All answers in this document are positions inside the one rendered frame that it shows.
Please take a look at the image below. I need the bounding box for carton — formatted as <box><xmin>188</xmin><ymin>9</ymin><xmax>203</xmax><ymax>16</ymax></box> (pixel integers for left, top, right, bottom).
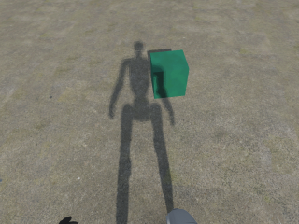
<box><xmin>150</xmin><ymin>49</ymin><xmax>190</xmax><ymax>99</ymax></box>

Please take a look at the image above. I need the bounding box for right robot thigh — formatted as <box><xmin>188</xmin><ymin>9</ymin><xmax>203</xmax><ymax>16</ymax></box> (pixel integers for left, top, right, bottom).
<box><xmin>165</xmin><ymin>209</ymin><xmax>198</xmax><ymax>224</ymax></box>

